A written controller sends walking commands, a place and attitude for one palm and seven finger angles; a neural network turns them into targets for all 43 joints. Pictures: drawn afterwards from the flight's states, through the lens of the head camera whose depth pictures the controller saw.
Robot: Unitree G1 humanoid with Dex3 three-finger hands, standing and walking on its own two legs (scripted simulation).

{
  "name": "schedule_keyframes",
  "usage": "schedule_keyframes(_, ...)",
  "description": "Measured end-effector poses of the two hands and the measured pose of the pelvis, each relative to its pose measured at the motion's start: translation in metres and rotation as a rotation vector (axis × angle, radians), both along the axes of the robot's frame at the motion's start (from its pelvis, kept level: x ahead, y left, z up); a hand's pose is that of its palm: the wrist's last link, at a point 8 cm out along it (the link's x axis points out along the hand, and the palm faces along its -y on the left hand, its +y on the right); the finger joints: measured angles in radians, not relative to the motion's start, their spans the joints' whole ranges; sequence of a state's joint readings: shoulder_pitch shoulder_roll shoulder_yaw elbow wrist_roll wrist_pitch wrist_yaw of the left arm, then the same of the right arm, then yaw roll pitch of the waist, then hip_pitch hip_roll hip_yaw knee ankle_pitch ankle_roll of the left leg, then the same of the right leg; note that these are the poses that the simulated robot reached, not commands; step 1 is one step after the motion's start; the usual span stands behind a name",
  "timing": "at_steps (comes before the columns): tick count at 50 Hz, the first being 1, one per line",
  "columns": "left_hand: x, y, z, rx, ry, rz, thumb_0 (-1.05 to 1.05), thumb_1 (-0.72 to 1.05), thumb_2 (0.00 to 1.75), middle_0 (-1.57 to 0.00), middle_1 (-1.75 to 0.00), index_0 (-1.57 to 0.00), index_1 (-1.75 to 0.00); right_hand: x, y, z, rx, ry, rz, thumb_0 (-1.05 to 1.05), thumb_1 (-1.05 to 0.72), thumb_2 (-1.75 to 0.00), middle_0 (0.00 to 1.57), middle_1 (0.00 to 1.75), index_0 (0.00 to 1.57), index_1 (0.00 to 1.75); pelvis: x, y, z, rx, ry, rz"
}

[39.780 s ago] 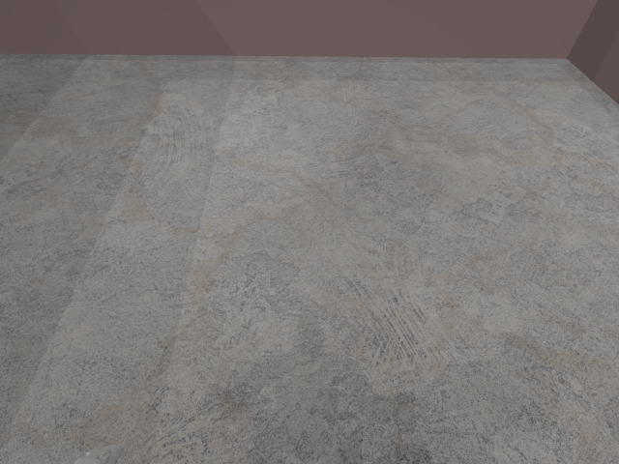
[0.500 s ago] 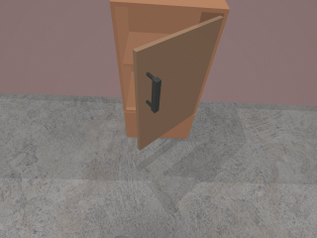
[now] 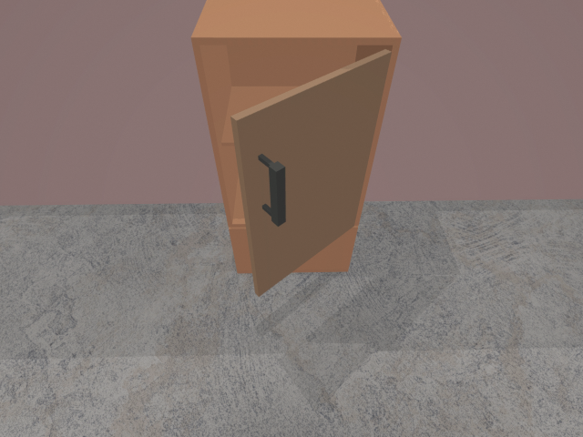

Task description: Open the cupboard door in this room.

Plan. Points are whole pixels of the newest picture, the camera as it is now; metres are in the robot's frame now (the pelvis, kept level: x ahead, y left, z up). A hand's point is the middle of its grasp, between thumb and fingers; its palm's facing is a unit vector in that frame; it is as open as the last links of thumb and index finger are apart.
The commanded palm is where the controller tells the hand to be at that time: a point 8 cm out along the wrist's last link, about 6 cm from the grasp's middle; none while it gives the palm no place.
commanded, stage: let the arm hang, fingers relaxed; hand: left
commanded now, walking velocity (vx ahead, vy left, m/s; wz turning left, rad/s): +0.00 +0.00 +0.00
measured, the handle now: (271, 190) +0.57 +0.07 -0.02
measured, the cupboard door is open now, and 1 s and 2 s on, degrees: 40 40 40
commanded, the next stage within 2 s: look to check the result in 0.20 s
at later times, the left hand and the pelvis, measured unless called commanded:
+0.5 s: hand out of the picture +0.01 +0.16 -0.17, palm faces +0.04 -0.98 -0.19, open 7.4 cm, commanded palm none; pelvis +0.02 -0.01 +0.00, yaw +0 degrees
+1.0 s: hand out of the picture +0.03 +0.16 -0.17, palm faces +0.02 -0.98 -0.19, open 7.4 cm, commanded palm none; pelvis +0.03 -0.01 +0.00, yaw -2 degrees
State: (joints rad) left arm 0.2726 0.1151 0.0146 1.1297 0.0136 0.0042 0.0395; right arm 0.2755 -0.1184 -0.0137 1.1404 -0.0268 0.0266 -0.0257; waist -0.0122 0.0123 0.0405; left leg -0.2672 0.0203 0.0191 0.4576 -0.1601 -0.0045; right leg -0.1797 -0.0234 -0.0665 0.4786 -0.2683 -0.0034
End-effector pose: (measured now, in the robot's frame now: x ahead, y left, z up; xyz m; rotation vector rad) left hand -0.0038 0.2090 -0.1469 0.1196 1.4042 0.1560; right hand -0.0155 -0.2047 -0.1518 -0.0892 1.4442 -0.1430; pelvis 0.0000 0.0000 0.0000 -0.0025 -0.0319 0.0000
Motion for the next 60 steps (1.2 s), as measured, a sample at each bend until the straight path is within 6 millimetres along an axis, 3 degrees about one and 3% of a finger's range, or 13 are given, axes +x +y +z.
schedule_keyframes(8, 0.013, 0.005, 0.001, 0.01, -0.014, -0.002, 0.02, 0.93, 0.89, -0.2, -0.3, -0.2, -0.3, 0.003, -0.006, 0.003, -0.016, 0.002, -0.004, 0.0, -0.92, -0.9, 0.2, 0.3, 0.2, 0.3, 0.005, -0.003, 0.001, -0.001, 0.001, 0.001)
schedule_keyframes(24, 0.006, 0.002, 0.004, 0.01, 0.042, 0.006, 0.01, 0.91, 0.89, -0.2, -0.3, -0.2, -0.3, 0.019, -0.012, 0.004, -0.02, 0.007, 0.007, 0.0, -0.92, -0.9, 0.2, 0.3, 0.2, 0.3, 0.015, -0.005, 0.003, 0.001, 0.005, -0.004)
schedule_keyframes(34, 0.013, -0.003, 0.004, 0.003, 0.037, 0.005, 0.01, 0.91, 0.89, -0.2, -0.3, -0.2, -0.3, 0.031, -0.019, 0.006, -0.034, -0.006, 0.013, 0.0, -0.92, -0.89, 0.2, 0.3, 0.2, 0.3, 0.021, -0.008, 0.004, 0.003, 0.005, -0.005)
schedule_keyframes(52, 0.033, 0.002, 0.002, 0.015, 0.031, -0.022, 0.01, 0.91, 0.89, -0.2, -0.3, -0.2, -0.3, 0.039, -0.03, 0.004, -0.058, -0.033, -0.04, 0.0, -0.92, -0.89, 0.2, 0.3, 0.2, 0.3, 0.025, -0.011, 0.0, 0.004, 0.011, -0.06)
schedule_keyframes(60, 0.064, 0.016, 0.001, 0.053, 0.007, -0.105, 0.01, 0.91, 0.89, -0.2, -0.3, -0.2, -0.3, 0.034, -0.048, 0.0, -0.095, -0.077, -0.125, 0.0, -0.91, -0.89, 0.2, 0.3, 0.2, 0.3, 0.019, -0.014, -0.008, 0.017, 0.036, -0.141)
